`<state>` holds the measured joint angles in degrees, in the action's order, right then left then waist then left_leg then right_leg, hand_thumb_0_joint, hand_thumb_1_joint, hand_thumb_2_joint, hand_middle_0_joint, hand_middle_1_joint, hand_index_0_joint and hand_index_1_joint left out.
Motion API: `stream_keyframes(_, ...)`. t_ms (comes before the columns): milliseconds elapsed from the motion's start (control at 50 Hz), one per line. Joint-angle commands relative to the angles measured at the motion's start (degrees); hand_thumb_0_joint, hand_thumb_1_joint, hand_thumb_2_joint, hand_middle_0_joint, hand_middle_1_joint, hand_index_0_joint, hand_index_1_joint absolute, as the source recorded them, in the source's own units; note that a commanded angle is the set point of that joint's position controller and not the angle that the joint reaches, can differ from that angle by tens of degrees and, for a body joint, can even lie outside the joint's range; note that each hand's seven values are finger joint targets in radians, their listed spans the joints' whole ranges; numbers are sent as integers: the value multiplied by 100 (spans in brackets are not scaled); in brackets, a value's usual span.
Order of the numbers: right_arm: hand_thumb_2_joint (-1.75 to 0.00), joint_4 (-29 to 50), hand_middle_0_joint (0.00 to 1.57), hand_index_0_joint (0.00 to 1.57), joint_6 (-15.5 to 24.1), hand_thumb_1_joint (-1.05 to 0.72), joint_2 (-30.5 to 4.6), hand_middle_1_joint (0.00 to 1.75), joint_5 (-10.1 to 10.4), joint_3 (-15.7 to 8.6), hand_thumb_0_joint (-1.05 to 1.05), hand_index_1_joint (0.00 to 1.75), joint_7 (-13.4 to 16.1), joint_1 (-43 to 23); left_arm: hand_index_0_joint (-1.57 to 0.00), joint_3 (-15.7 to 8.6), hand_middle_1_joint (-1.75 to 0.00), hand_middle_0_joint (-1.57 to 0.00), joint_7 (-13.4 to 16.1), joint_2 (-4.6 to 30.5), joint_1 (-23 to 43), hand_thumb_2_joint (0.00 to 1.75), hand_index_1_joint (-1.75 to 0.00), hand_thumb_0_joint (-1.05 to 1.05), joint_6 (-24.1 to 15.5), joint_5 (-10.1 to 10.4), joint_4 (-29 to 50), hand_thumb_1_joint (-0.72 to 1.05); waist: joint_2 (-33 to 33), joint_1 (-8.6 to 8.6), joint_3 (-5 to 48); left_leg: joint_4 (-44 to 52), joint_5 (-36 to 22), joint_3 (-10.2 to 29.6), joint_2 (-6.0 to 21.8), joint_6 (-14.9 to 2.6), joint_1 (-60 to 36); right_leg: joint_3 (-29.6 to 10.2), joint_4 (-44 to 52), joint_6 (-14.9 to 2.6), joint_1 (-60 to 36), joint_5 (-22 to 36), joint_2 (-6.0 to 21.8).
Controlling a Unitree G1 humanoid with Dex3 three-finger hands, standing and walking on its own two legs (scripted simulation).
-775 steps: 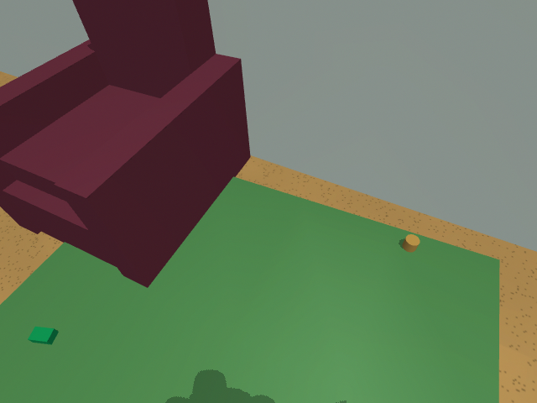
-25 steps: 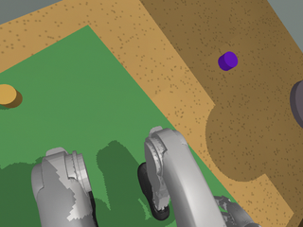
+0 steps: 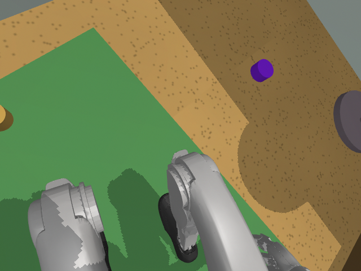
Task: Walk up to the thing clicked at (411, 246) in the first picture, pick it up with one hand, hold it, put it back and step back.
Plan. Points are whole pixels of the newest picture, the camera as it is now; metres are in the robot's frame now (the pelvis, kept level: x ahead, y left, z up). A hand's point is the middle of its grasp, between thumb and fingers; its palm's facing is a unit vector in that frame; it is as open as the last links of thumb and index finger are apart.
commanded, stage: rise first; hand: left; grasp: from above
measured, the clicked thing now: out of the picture +0.48 +0.33 -0.29
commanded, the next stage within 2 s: none
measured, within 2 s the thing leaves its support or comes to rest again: neither
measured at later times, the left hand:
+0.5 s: hand out of the picture +0.45 +0.37 -0.19, palm faces -0.44 -0.12 -0.89, open 14.1 cm
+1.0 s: hand out of the picture +0.45 +0.37 -0.18, palm faces -0.44 -0.12 -0.89, open 14.0 cm
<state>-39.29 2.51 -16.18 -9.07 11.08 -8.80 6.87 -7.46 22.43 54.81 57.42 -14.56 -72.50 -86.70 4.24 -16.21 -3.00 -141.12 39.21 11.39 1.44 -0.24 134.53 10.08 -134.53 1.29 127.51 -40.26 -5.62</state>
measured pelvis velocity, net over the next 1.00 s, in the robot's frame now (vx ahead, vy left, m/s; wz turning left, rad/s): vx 0.00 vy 0.00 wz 0.00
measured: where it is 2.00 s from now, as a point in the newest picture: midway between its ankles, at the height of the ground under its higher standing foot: (142, 253)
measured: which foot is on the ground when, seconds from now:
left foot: down 0.00-1.00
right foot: down 0.00-1.00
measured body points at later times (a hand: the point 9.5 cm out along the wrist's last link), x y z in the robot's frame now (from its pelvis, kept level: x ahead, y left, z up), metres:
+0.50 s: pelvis +0.00 +0.00 +0.00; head +0.25 +0.11 +0.35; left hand +0.46 +0.37 -0.14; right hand +0.07 -0.26 -0.09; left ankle +0.07 +0.13 -0.29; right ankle +0.10 -0.11 -0.29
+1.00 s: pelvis +0.00 +0.00 +0.00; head +0.25 +0.11 +0.36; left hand +0.47 +0.37 -0.13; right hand +0.07 -0.26 -0.08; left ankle +0.07 +0.13 -0.29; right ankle +0.10 -0.11 -0.29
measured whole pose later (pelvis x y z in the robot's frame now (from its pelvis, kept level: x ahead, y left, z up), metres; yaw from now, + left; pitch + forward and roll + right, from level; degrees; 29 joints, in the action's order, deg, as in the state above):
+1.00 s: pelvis +0.00 +0.00 +0.00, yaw +0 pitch +32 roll -12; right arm -38.6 2.6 -16.4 -8.4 11.0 -9.3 7.6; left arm -6.3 19.7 54.5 56.8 -13.4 -70.9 -83.3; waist 3.6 -15.7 -2.3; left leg -140.5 38.8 11.2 1.2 -0.4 134.6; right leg 10.0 -133.9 1.4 127.4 -40.0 -5.4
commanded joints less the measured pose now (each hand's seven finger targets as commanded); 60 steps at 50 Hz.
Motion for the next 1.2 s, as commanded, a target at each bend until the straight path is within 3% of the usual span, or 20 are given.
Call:
stream_keyframes(0,-90,17,20,20,50,-91,-1629,30,-17,-475,0,30,73,1100,-7,-102,-103,-7,278,1554,1636,100,-103,0,-1,84,809,-56,-2577,-19,3822,1414,-1068,-387,77,-108,-3137,284,1231,-310,-1623,1455,-95)
stream_keyframes(20,-90,25,20,20,52,-91,-1622,30,-17,-475,0,30,71,1057,-7,-126,-103,-7,269,1616,1509,100,-103,0,19,61,752,-56,-2582,40,3875,1403,-1060,-399,80,-112,-3165,280,1239,-314,-1620,1436,-110)
stream_keyframes(220,-90,22,20,20,133,-91,-1635,30,-24,-455,0,30,52,1128,-7,-40,-103,-7,214,1555,1647,101,-104,0,35,141,858,-57,-2580,-82,3821,1382,-1127,-357,94,-99,-3164,298,1233,-300,-1693,1514,-101)
stream_keyframes(300,-90,32,20,20,127,-90,-1652,30,-18,-474,0,30,31,1101,-7,-141,-103,-7,192,1650,1463,100,-103,0,65,116,861,-56,-2810,43,3960,1426,-1329,-332,103,-64,-3448,310,1167,-317,-1619,1615,-87)
stream_keyframes(340,-90,25,20,20,106,-90,-1631,30,-26,-464,0,30,21,1126,-7,-74,-103,-7,180,1535,1513,101,-103,0,81,143,881,-57,-2592,-45,3930,1339,-1260,-383,95,-107,-3231,291,1253,-295,-1720,1611,-110)
stream_keyframes(500,-90,78,20,20,91,-90,-1632,30,20,-441,0,30,11,1112,-7,-57,-102,-8,129,1571,1567,100,-103,0,133,227,910,-56,-2533,8,3861,1421,-1088,-419,71,-112,-3052,264,1287,-305,-1770,1505,-101)
stream_keyframes(580,-90,101,20,20,105,-90,-1667,30,31,-460,0,30,23,1116,-7,-24,-102,-8,67,1569,1577,101,-103,0,144,221,841,-57,-2519,-59,3710,1443,-982,-373,80,-103,-3043,279,1274,-313,-1629,1405,-78)
stream_keyframes(600,-90,113,20,20,99,-90,-1633,30,24,-440,0,30,22,1097,-8,-64,-102,-8,58,1620,1490,101,-102,0,147,200,882,-56,-2500,8,3789,1418,-1018,-408,79,-121,-3051,257,1319,-301,-1725,1435,-109)
stream_keyframes(620,-90,122,20,20,98,-90,-1661,30,23,-443,0,30,26,1160,-8,-90,-101,-9,60,1677,1690,101,-102,0,124,214,1064,-55,-2520,-44,3894,1434,-1018,-400,71,-114,-3076,267,1322,-295,-1802,1452,-95)
stream_keyframes(680,-90,120,20,20,94,-90,-1618,30,38,-442,0,30,14,1104,-9,16,-100,-9,6,1503,1480,100,-101,0,137,235,868,-55,-2525,-14,3721,1477,-914,-388,71,-110,-3022,263,1320,-316,-1659,1351,-99)
stream_keyframes(780,-90,119,20,20,74,-90,-1630,30,45,-464,0,30,30,1157,-10,-110,-99,-11,-21,1633,1580,99,-100,0,109,258,1184,-53,-2623,59,3971,1457,-1137,-417,69,-100,-3198,255,1301,-308,-1766,1506,-82)
stream_keyframes(860,-90,112,20,20,42,-90,-1624,30,50,-484,0,30,31,1199,-10,-100,-100,-10,-18,1636,1662,98,-100,0,95,226,1266,-53,-2587,0,3998,1408,-1175,-461,59,-120,-3084,238,1348,-288,-1861,1557,-90)
stream_keyframes(880,-90,113,20,20,50,-90,-1614,30,51,-500,0,30,23,1186,-10,-109,-100,-10,-30,1578,1465,98,-100,0,122,239,1129,-53,-2564,60,3919,1445,-1130,-436,59,-108,-3119,252,1324,-306,-1746,1496,-82)
stream_keyframes(980,-90,92,20,20,29,-90,-1612,30,52,-523,0,30,17,1212,-11,35,-97,-12,-70,1377,1510,99,-98,0,123,230,1073,-53,-2478,-30,3801,1489,-1037,-384,57,-104,-3098,271,1316,-316,-1611,1416,-73)
stream_keyframes(1000,-90,92,20,20,22,-90,-1605,30,51,-528,0,30,19,1204,-10,33,-97,-11,-77,1350,1513,99,-98,0,111,229,1175,-53,-2563,27,3935,1525,-1099,-381,59,-91,-3234,274,1301,-318,-1633,1452,-77)
stream_keyframes(1100,-90,115,20,20,9,-90,-1619,30,58,-527,0,30,20,1193,-13,-73,-96,-14,-61,1520,1599,96,-96,0,104,210,1276,-49,-2634,76,4047,1499,-1231,-406,58,-96,-3313,261,1300,-307,-1657,1550,-63)
stream_keyframes(1180,-90,113,20,20,-3,-90,-1594,30,42,-497,0,30,19,1237,-12,69,-96,-13,-43,1321,1561,96,-97,0,108,192,1049,-50,-2515,-42,3861,1438,-1260,-435,44,-121,-3162,252,1350,-294,-1694,1597,-70)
